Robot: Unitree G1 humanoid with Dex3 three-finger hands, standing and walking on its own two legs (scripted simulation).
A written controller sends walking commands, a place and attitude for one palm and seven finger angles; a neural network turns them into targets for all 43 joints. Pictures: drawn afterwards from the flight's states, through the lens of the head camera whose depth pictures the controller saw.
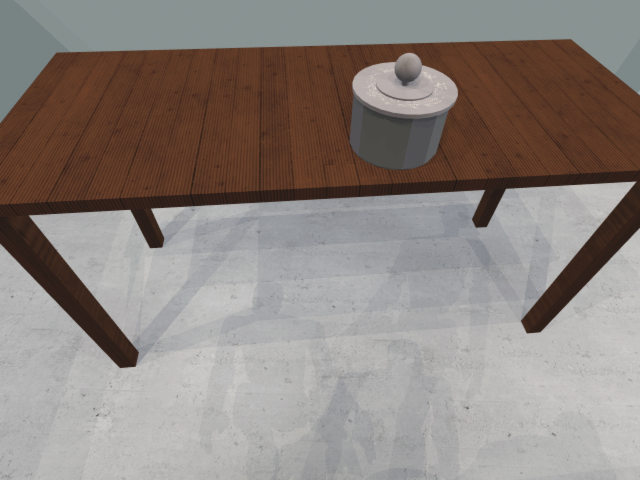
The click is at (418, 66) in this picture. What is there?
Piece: lid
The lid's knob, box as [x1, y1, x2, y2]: [394, 53, 421, 81]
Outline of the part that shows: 406,53 398,58 395,63 394,69 399,79 403,81 413,80 419,74 421,69 421,63 416,55 412,53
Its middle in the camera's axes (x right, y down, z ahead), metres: +0.15 -0.30 +0.69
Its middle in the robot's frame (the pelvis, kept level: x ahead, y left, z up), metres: +0.75 -0.12 +0.15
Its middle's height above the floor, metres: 0.93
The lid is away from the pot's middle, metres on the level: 0.00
